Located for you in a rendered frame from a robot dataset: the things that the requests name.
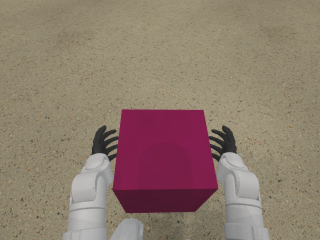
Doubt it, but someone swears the robot left thigh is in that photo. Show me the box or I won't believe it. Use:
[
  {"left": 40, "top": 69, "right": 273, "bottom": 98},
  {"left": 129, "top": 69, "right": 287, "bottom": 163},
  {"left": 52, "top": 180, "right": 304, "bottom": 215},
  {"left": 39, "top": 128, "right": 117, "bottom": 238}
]
[{"left": 109, "top": 218, "right": 144, "bottom": 240}]

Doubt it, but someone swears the left robot forearm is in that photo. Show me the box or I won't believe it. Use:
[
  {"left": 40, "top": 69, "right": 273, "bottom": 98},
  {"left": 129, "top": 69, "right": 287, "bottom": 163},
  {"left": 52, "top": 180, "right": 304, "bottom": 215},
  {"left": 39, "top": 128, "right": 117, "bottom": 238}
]
[{"left": 62, "top": 153, "right": 114, "bottom": 240}]

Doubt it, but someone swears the carton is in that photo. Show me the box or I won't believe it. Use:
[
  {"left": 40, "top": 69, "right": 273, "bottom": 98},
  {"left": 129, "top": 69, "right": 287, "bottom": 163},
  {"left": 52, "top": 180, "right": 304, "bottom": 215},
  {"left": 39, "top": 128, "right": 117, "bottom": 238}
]
[{"left": 112, "top": 109, "right": 219, "bottom": 213}]

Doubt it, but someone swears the right robot forearm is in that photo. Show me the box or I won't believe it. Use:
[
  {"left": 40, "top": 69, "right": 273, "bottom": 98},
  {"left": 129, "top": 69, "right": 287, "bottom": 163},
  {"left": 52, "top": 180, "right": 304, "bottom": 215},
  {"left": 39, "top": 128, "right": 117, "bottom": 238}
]
[{"left": 216, "top": 152, "right": 270, "bottom": 240}]

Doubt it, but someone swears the robot right hand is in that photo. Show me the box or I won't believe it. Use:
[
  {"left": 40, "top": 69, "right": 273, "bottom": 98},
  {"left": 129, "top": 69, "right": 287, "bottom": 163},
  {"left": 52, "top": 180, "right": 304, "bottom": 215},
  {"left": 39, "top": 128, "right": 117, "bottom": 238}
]
[{"left": 209, "top": 125, "right": 237, "bottom": 162}]

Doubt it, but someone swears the robot left hand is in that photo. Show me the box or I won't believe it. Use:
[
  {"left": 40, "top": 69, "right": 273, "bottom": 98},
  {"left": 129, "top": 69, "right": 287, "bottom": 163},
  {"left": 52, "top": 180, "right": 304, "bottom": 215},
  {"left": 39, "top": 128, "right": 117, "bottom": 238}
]
[{"left": 91, "top": 125, "right": 119, "bottom": 161}]

